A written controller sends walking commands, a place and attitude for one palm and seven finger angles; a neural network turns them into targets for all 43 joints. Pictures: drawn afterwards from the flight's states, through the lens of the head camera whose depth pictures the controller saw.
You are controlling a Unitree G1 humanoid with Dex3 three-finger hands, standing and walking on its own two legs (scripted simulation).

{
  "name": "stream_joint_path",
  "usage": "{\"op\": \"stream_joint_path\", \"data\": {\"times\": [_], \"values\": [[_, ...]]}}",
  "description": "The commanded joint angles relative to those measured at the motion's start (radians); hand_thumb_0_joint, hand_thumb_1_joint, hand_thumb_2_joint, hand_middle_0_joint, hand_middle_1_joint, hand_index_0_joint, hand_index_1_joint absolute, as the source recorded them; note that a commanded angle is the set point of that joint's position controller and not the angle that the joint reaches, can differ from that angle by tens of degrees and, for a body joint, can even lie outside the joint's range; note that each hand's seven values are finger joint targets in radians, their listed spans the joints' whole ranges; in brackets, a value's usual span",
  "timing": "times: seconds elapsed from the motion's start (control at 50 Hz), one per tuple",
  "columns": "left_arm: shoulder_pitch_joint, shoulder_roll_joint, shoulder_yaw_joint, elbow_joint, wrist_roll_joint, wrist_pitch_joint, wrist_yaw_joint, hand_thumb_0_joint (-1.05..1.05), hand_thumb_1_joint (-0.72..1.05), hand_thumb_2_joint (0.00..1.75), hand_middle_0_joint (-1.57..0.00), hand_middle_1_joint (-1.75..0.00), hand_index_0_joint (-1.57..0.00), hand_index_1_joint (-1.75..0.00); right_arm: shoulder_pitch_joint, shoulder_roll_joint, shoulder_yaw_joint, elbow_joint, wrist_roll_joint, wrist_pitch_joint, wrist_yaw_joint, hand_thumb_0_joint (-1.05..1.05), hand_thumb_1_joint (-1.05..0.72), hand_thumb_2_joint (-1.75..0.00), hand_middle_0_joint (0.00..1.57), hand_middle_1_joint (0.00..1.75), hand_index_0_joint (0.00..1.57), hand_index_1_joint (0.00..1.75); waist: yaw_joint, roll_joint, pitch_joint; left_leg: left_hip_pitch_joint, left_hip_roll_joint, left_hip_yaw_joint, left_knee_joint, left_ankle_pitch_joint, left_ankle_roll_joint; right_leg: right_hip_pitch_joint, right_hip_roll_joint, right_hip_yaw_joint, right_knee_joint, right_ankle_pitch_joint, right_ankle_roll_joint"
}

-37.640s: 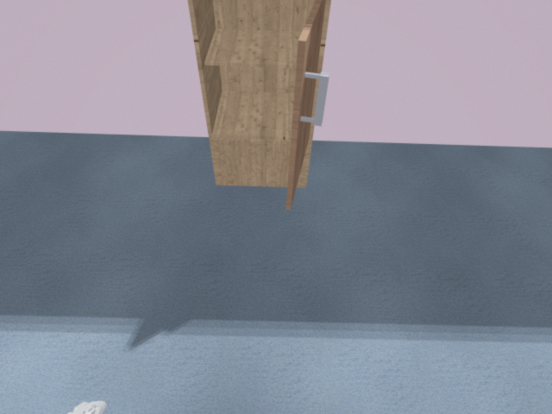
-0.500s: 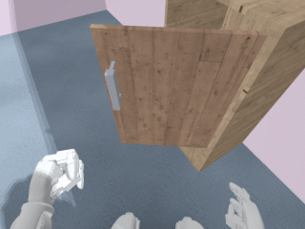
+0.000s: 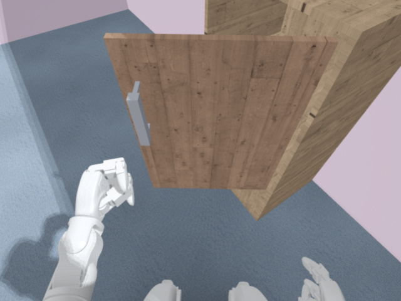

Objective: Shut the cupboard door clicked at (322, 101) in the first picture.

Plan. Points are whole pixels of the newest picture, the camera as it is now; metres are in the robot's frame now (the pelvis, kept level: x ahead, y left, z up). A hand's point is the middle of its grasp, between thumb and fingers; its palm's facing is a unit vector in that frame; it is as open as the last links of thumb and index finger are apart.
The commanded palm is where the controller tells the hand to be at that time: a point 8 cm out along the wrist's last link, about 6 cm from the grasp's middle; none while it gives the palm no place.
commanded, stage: bring the fist close to the handle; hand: left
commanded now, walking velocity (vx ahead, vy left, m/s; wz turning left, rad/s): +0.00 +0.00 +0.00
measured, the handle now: (141, 115) +0.50 +0.16 +0.06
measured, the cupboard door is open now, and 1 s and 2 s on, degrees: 55 55 39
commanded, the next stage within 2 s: push the door shut along its arc in 0.82 s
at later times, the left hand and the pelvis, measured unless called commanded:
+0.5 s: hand (153, 151) +0.40 +0.12 +0.06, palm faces +0.00 -1.00 -0.02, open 3.1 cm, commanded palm +0.37 +0.17 +0.06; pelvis +0.00 +0.00 +0.00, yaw -1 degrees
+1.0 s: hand (151, 154) +0.39 +0.12 +0.06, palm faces +0.00 -1.00 -0.02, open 3.1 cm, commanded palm +0.38 +0.17 +0.06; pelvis -0.01 +0.00 +0.00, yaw -1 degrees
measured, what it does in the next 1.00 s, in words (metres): stands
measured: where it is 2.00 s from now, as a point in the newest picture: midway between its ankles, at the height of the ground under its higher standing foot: outside the picture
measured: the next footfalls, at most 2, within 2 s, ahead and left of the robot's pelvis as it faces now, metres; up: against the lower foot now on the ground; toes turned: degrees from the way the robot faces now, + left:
none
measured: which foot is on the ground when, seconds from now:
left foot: down 0.00-1.00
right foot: down 0.00-1.00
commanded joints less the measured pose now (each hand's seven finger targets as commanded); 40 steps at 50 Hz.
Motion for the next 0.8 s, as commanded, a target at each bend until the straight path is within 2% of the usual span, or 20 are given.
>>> {"op": "stream_joint_path", "data": {"times": [0.0,0.04,0.1,0.14,0.18,0.24,0.32,0.36,0.4,0.42,0.44,0.5,0.52,0.54,0.58,0.62,0.64,0.7,0.76,0.78], "values": [[-0.296,0.122,0.066,-0.157,-0.007,-0.086,0.015,0.00,0.90,0.90,-1.30,-1.50,-1.30,-1.50,-0.039,-0.121,-0.059,-0.122,0.003,-0.039,-0.005,0.00,-0.90,-0.90,0.20,0.30,0.20,0.30,-0.007,-0.019,-0.271,0.104,-0.017,0.008,-0.155,0.224,0.020,0.204,0.006,0.034,-0.152,0.231,-0.008],[-0.334,0.130,0.069,-0.139,-0.004,-0.094,0.017,0.00,0.90,0.90,-1.30,-1.50,-1.30,-1.50,-0.033,-0.124,-0.063,-0.114,0.003,-0.034,-0.005,0.00,-0.90,-0.90,0.20,0.30,0.20,0.30,-0.011,-0.021,-0.291,0.115,-0.015,0.007,-0.153,0.246,0.021,0.210,0.008,0.035,-0.149,0.256,-0.009],[-0.407,0.090,0.027,-0.092,0.004,-0.095,0.019,0.00,0.90,0.90,-1.30,-1.50,-1.30,-1.50,-0.028,-0.121,-0.062,-0.101,0.004,-0.027,-0.002,0.00,-0.90,-0.90,0.20,0.30,0.20,0.30,-0.021,-0.002,-0.291,0.128,-0.016,0.010,-0.155,0.254,0.019,0.200,0.006,0.032,-0.148,0.277,-0.008],[-0.434,0.122,0.064,-0.023,0.005,-0.087,0.025,0.00,0.90,0.90,-1.30,-1.50,-1.30,-1.50,-0.013,-0.128,-0.063,-0.090,0.003,-0.020,-0.003,0.00,-0.90,-0.90,0.20,0.30,0.20,0.30,-0.022,-0.044,-0.281,0.109,-0.014,0.006,-0.157,0.240,0.019,0.201,0.009,0.034,-0.156,0.260,-0.007],[-0.510,0.098,0.041,0.002,0.013,-0.089,0.029,0.00,0.90,0.90,-1.30,-1.50,-1.30,-1.50,-0.014,-0.125,-0.063,-0.084,0.004,-0.015,-0.001,0.00,-0.90,-0.90,0.20,0.30,0.20,0.30,-0.031,-0.015,-0.287,0.122,-0.014,0.009,-0.157,0.249,0.018,0.189,0.006,0.032,-0.152,0.275,-0.007],[-0.560,0.098,0.045,0.038,0.023,-0.097,0.044,0.00,0.90,0.90,-1.30,-1.50,-1.30,-1.50,0.003,-0.128,-0.070,-0.078,0.002,-0.009,0.001,0.00,-0.90,-0.90,0.20,0.30,0.20,0.30,-0.029,-0.018,-0.326,0.148,-0.011,0.005,-0.155,0.286,0.016,0.190,0.010,0.027,-0.141,0.310,-0.009],[-0.645,0.058,0.019,0.111,0.039,-0.109,0.070,0.00,0.90,0.90,-1.30,-1.50,-1.30,-1.50,0.018,-0.123,-0.072,-0.060,-0.003,0.000,0.012,0.00,-0.90,-0.90,0.20,0.30,0.20,0.30,-0.042,-0.014,-0.334,0.159,-0.010,0.006,-0.151,0.296,0.014,0.171,0.009,0.023,-0.139,0.326,-0.008],[-0.690,0.100,0.062,0.170,0.048,-0.111,0.084,0.00,0.90,0.90,-1.30,-1.50,-1.30,-1.50,0.027,-0.128,-0.071,-0.051,-0.004,0.009,0.012,0.00,-0.90,-0.90,0.20,0.30,0.20,0.30,-0.046,-0.047,-0.329,0.126,-0.012,0.009,-0.151,0.276,0.016,0.182,0.008,0.028,-0.142,0.317,-0.005],[-0.766,0.112,0.074,0.215,0.061,-0.123,0.098,0.00,0.90,0.90,-1.30,-1.50,-1.30,-1.50,0.028,-0.125,-0.071,-0.043,-0.007,0.015,0.013,0.00,-0.90,-0.90,0.20,0.30,0.20,0.30,-0.051,-0.036,-0.323,0.105,-0.014,0.012,-0.152,0.243,0.016,0.172,0.008,0.036,-0.146,0.286,-0.004],[-0.741,0.111,0.088,0.232,0.061,-0.128,0.102,0.00,0.90,0.90,-1.30,-1.50,-1.30,-1.50,0.032,-0.124,-0.073,-0.045,-0.009,0.018,0.016,0.00,-0.90,-0.90,0.20,0.30,0.20,0.30,-0.038,-0.044,-0.338,0.106,-0.016,0.017,-0.154,0.246,0.017,0.190,0.008,0.037,-0.148,0.292,-0.005],[-0.695,0.147,0.127,0.234,0.060,-0.133,0.104,0.00,0.90,0.90,-1.30,-1.50,-1.30,-1.50,0.037,-0.130,-0.075,-0.056,-0.010,0.021,0.017,0.00,-0.90,-0.90,0.20,0.30,0.20,0.30,-0.017,-0.039,-0.371,0.111,-0.017,0.021,-0.156,0.271,0.018,0.221,0.011,0.040,-0.146,0.320,-0.007],[-0.654,0.133,0.120,0.213,0.058,-0.148,0.095,0.00,0.90,0.90,-1.30,-1.50,-1.30,-1.50,0.043,-0.122,-0.077,-0.065,-0.010,0.032,0.027,0.00,-0.90,-0.90,0.20,0.30,0.20,0.30,-0.009,-0.033,-0.400,0.123,-0.016,0.035,-0.160,0.320,0.016,0.260,0.010,0.043,-0.141,0.392,-0.007],[-0.661,0.108,0.091,0.202,0.059,-0.153,0.090,0.00,0.90,0.90,-1.30,-1.50,-1.30,-1.50,0.045,-0.120,-0.076,-0.064,-0.010,0.034,0.029,0.00,-0.90,-0.90,0.20,0.30,0.20,0.30,-0.016,-0.017,-0.397,0.130,-0.016,0.035,-0.163,0.324,0.016,0.256,0.010,0.042,-0.141,0.397,-0.008],[-0.644,0.111,0.097,0.211,0.056,-0.153,0.086,0.00,0.90,0.90,-1.30,-1.50,-1.30,-1.50,0.054,-0.123,-0.078,-0.068,-0.009,0.035,0.030,0.00,-0.90,-0.90,0.20,0.30,0.20,0.30,-0.015,-0.029,-0.389,0.127,-0.016,0.034,-0.163,0.331,0.018,0.260,0.014,0.039,-0.143,0.402,-0.008],[-0.659,0.117,0.099,0.240,0.053,-0.152,0.081,0.00,0.90,0.90,-1.30,-1.50,-1.30,-1.50,0.056,-0.128,-0.079,-0.060,-0.006,0.041,0.028,0.00,-0.90,-0.90,0.20,0.30,0.20,0.30,-0.035,-0.091,-0.327,0.092,-0.012,0.035,-0.171,0.273,0.019,0.240,0.011,0.044,-0.167,0.351,0.000],[-0.725,0.100,0.078,0.214,0.051,-0.164,0.078,0.00,0.90,0.90,-1.30,-1.50,-1.30,-1.50,0.051,-0.125,-0.080,-0.054,-0.007,0.040,0.025,0.00,-0.90,-0.90,0.20,0.30,0.20,0.30,-0.046,-0.052,-0.326,0.100,-0.016,0.038,-0.168,0.241,0.022,0.223,0.009,0.051,-0.176,0.315,0.000],[-0.716,0.124,0.099,0.214,0.051,-0.169,0.081,0.00,0.90,0.90,-1.30,-1.50,-1.30,-1.50,0.057,-0.129,-0.083,-0.053,-0.006,0.039,0.021,0.00,-0.90,-0.90,0.20,0.30,0.20,0.30,-0.041,-0.063,-0.328,0.108,-0.015,0.034,-0.169,0.249,0.023,0.227,0.012,0.049,-0.176,0.316,-0.002],[-0.740,0.112,0.086,0.201,0.047,-0.189,0.079,0.00,0.90,0.90,-1.30,-1.50,-1.30,-1.50,0.049,-0.126,-0.082,-0.042,-0.007,0.035,0.019,0.00,-0.90,-0.90,0.20,0.30,0.20,0.30,-0.045,-0.047,-0.348,0.116,-0.016,0.035,-0.166,0.242,0.023,0.225,0.009,0.052,-0.173,0.312,-0.001],[-0.731,0.135,0.103,0.210,0.051,-0.197,0.073,0.00,0.90,0.90,-1.30,-1.50,-1.30,-1.50,0.047,-0.128,-0.084,-0.036,-0.007,0.033,0.016,0.00,-0.90,-0.90,0.20,0.30,0.20,0.30,-0.037,-0.019,-0.361,0.126,-0.016,0.034,-0.167,0.247,0.022,0.222,0.009,0.052,-0.167,0.313,-0.004],[-0.720,0.106,0.080,0.223,0.050,-0.194,0.069,0.00,0.90,0.90,-1.30,-1.50,-1.30,-1.50,0.046,-0.125,-0.082,-0.038,-0.006,0.032,0.018,0.00,-0.90,-0.90,0.20,0.30,0.20,0.30,-0.039,-0.027,-0.349,0.125,-0.017,0.032,-0.172,0.240,0.021,0.217,0.010,0.047,-0.169,0.304,-0.004]]}}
